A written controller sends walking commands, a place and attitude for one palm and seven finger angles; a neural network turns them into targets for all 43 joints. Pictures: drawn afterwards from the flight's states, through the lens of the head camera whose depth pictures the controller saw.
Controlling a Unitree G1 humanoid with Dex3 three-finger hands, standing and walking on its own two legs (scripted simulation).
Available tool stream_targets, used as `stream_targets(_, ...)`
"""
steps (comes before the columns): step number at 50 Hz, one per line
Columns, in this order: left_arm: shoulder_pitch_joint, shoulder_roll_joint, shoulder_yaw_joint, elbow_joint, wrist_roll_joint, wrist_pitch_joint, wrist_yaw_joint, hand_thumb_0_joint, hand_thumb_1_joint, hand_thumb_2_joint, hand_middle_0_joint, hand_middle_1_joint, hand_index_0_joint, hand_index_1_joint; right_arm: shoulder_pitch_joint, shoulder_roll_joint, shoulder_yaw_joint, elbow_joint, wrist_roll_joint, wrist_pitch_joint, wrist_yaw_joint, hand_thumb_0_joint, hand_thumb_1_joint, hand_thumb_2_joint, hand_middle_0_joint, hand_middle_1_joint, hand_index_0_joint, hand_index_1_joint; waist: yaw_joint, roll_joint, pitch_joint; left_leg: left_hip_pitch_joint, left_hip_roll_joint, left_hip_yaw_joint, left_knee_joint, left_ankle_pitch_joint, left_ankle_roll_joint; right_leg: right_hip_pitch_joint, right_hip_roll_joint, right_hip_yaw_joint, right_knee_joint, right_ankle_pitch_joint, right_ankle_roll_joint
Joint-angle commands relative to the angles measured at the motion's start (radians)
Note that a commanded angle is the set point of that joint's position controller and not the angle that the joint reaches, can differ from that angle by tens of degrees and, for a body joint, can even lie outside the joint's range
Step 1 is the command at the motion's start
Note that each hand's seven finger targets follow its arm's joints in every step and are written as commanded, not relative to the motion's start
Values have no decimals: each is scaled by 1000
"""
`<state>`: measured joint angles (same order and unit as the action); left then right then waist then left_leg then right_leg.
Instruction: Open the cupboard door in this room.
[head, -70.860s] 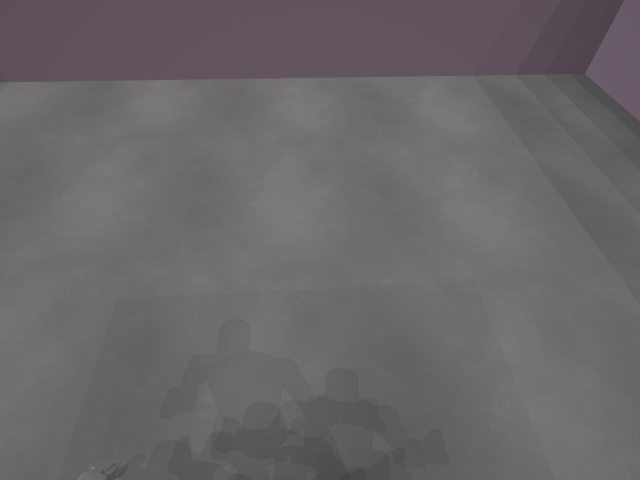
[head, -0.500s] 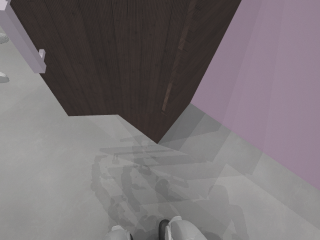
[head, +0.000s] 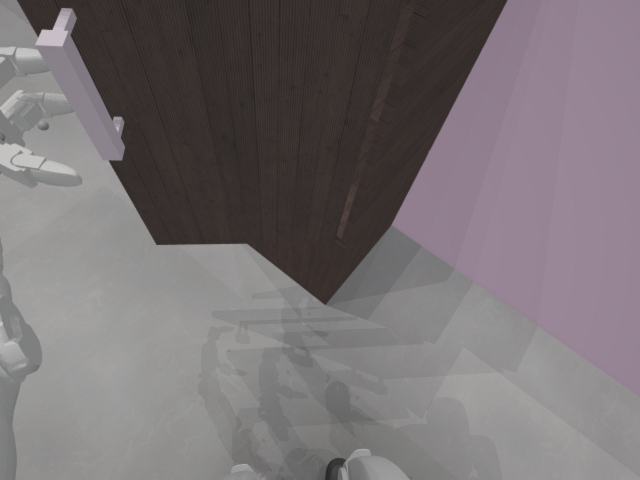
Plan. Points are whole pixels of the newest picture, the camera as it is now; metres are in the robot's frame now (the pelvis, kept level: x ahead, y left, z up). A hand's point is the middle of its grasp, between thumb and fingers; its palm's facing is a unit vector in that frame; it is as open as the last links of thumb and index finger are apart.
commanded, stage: slide the fingers in behind the handle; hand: left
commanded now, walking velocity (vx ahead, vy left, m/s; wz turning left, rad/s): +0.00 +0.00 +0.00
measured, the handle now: (92, 91) +0.54 +0.23 +0.12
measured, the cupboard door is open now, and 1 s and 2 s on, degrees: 42 42 42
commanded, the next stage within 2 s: close the thumb around the handle in 1.10 s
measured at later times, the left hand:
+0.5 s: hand (84, 122) +0.50 +0.23 +0.12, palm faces -0.02 -1.00 +0.01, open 14.0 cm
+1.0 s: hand (104, 122) +0.50 +0.21 +0.12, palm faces -0.02 -1.00 +0.00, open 13.9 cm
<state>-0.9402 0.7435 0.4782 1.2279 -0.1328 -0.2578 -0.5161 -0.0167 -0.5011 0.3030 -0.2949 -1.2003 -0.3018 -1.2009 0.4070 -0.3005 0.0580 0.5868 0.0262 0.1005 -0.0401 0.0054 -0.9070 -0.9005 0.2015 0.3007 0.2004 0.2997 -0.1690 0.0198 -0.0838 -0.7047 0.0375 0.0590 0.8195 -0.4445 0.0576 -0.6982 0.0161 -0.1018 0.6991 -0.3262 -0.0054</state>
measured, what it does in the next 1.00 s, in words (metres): stands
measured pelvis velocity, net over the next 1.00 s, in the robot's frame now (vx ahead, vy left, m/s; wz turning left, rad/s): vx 0.00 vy -0.01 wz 0.00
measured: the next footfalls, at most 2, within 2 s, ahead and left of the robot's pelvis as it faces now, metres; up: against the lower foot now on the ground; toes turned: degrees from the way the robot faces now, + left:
none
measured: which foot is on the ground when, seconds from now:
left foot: down 0.00-1.00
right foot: down 0.00-1.00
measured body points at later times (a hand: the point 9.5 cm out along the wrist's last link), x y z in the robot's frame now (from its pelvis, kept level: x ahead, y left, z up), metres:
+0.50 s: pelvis +0.00 -0.01 +0.00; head +0.11 +0.01 +0.44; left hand +0.49 +0.28 +0.12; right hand -0.01 -0.28 -0.10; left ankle -0.04 +0.07 -0.70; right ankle +0.00 -0.12 -0.70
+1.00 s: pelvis +0.00 -0.01 +0.00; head +0.11 +0.00 +0.44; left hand +0.49 +0.26 +0.12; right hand +0.00 -0.29 -0.11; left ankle -0.04 +0.07 -0.70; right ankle +0.00 -0.12 -0.70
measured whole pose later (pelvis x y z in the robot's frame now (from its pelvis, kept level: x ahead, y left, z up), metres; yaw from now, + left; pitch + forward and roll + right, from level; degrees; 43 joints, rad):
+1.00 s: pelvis +0.00 -0.01 +0.00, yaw +0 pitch +18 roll -3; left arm -0.94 0.62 0.42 1.21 -0.13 -0.29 -0.39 -0.02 -0.50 0.30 -0.30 -1.20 -0.31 -1.22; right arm 0.41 -0.30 0.05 0.62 0.02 0.07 -0.03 0.01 -0.91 -0.90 0.20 0.30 0.20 0.30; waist -0.16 0.03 -0.08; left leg -0.67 0.04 0.06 0.80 -0.43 0.04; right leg -0.68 0.02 -0.10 0.71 -0.33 -0.02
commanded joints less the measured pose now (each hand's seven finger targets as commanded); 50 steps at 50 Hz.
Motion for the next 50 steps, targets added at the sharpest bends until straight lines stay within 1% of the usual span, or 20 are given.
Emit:
stream_targets(1, -435, 264, 12, -221, -37, -70, 12, 0, -500, 300, -300, -1200, -300, -1200, 182, -196, -73, -25, -9, -17, -13, 0, -900, -900, 200, 300, 200, 300, -12, 159, -425, 395, 14, -140, -56, 659, -48, 105, 40, 48, -22, 349, -15)
stream_targets(3, -437, 275, 24, -240, -37, -74, 17, 0, -500, 300, -300, -1200, -300, -1200, 178, -195, -72, -29, -8, -18, -14, 0, -900, -900, 200, 300, 200, 300, 2, 197, -450, 413, 13, -144, -53, 699, -55, 110, 38, 50, -14, 364, -18)
stream_targets(6, -423, 217, -14, -243, -33, -64, 32, 0, -500, 300, -300, -1200, -300, -1200, 171, -187, -74, -31, -9, -18, -8, 0, -900, -900, 200, 300, 200, 300, -2, 188, -432, 406, 13, -139, -57, 692, -53, 111, 37, 48, -20, 363, -16)
stream_targets(7, -409, 232, 8, -234, -40, -64, 36, 0, -500, 300, -300, -1200, -300, -1200, 180, -191, -74, -31, -10, -18, -8, 0, -900, -900, 200, 300, 200, 300, 0, 150, -434, 398, 13, -141, -55, 697, -49, 123, 40, 45, -16, 373, -20)
stream_targets(11, -407, 242, 15, -253, -29, -66, 55, 0, -500, 300, -300, -1200, -300, -1200, 169, -186, -73, -40, -8, -20, -7, 0, -900, -900, 200, 300, 200, 300, 12, 152, -435, 362, 5, -130, -65, 640, -41, 162, 35, 54, -18, 379, -17)
stream_targets(12, -419, 233, 10, -261, -34, -72, 59, 0, -500, 300, -300, -1200, -300, -1200, 169, -187, -71, -41, -9, -20, -8, 0, -900, -900, 200, 300, 200, 300, 7, 172, -437, 367, 5, -126, -65, 648, -40, 160, 35, 54, -14, 386, -21)
stream_targets(14, -424, 235, 9, -230, -29, -69, 65, 0, -500, 300, -300, -1200, -300, -1200, 171, -186, -72, -32, -7, -20, -9, 0, -900, -900, 200, 300, 200, 300, -2, 126, -410, 341, 5, -124, -68, 603, -34, 162, 36, 57, -22, 377, -15)
stream_targets(18, -442, 252, 21, -265, -22, -83, 77, 0, -500, 300, -300, -1200, -300, -1200, 174, -185, -72, -31, -9, -26, -12, 0, -900, -900, 200, 300, 200, 300, 10, 183, -457, 367, 3, -127, -69, 620, -39, 174, 33, 62, -15, 384, -20)
stream_targets(21, -430, 205, -9, -237, -30, -79, 76, 0, -500, 300, -300, -1200, -300, -1200, 171, -183, -71, -27, -8, -29, -8, 0, -900, -900, 200, 300, 200, 300, -5, 117, -418, 322, 0, -114, -76, 558, -28, 194, 34, 65, -27, 385, -14)
stream_targets(24, -407, 227, 14, -261, -29, -85, 78, 0, -500, 300, -300, -1200, -300, -1200, 172, -183, -73, -31, -8, -30, -9, 0, -900, -900, 200, 300, 200, 300, 14, 151, -456, 333, -3, -109, -79, 580, -27, 218, 31, 69, -22, 407, -18)
stream_targets(26, -407, 190, -11, -233, -31, -76, 82, 0, -500, 300, -300, -1200, -300, -1200, 172, -179, -73, -27, -7, -31, -8, 0, -900, -900, 200, 300, 200, 300, -1, 113, -407, 309, -3, -107, -83, 539, -23, 203, 32, 65, -30, 388, -15)
stream_targets(28, -429, 227, 9, -225, -29, -74, 88, 0, -500, 300, -300, -1200, -300, -1200, 173, -184, -70, -25, -5, -30, -11, 0, -900, -900, 200, 300, 200, 300, -2, 104, -392, 270, -8, -101, -88, 507, -18, 227, 29, 74, -30, 397, -16)
stream_targets(32, -451, 153, -41, -240, -27, -81, 99, 0, -500, 300, -300, -1200, -300, -1200, 180, -177, -74, -22, -9, -39, -10, 0, -900, -900, 200, 300, 200, 300, -15, 122, -408, 317, -7, -108, -84, 524, -20, 196, 31, 67, -30, 379, -17)
stream_targets(33, -444, 185, -19, -245, -23, -83, 102, 0, -500, 300, -300, -1200, -300, -1200, 181, -181, -77, -18, -8, -38, -11, 0, -900, -900, 200, 300, 200, 300, -8, 117, -428, 316, -5, -108, -81, 524, -21, 203, 30, 72, -30, 383, -14)
stream_targets(39, -459, 177, -23, -248, -18, -89, 111, 0, -500, 300, -300, -1200, -300, -1200, 179, -178, -75, -13, -10, -42, -9, 0, -900, -900, 200, 300, 200, 300, -4, 151, -441, 335, -7, -112, -78, 547, -26, 193, 29, 71, -24, 388, -17)
stream_targets(41, -464, 129, -57, -261, -21, -90, 113, 0, -500, 300, -300, -1200, -300, -1200, 176, -175, -78, -10, -9, -46, -8, 0, -900, -900, 200, 300, 200, 300, -12, 141, -431, 349, -3, -114, -78, 554, -26, 179, 30, 68, -27, 385, -14)
stream_targets(43, -455, 158, -27, -259, -27, -94, 118, 0, -500, 300, -300, -1200, -300, -1200, 178, -178, -78, -8, -9, -46, -7, 0, -900, -900, 200, 300, 200, 300, -4, 134, -450, 353, -2, -114, -76, 579, -27, 194, 31, 70, -23, 404, -16)
stream_targets(45, -463, 136, -48, -238, -24, -87, 122, 0, -500, 300, -300, -1200, -300, -1200, 170, -175, -75, -10, -8, -46, -8, 0, -900, -900, 200, 300, 200, 300, -13, 120, -405, 321, -6, -110, -82, 530, -24, 185, 30, 69, -28, 380, -14)
stream_targets(48, -461, 179, -12, -248, -16, -93, 136, 0, -500, 300, -300, -1200, -300, -1200, 174, -177, -75, -11, -10, -48, -7, 0, -900, -900, 200, 300, 200, 300, 0, 123, -436, 324, -7, -111, -80, 551, -25, 208, 28, 72, -19, 402, -17)
stream_targets(50, -440, 160, -28, -232, -12, -91, 134, 0, -500, 300, -300, -1200, -300, -1200, 168, -174, -74, -16, -9, -47, -6, 0, -900, -900, 200, 300, 200, 300, -1, 110, -416, 300, -10, -103, -81, 530, -22, 222, 28, 74, -23, 408, -15)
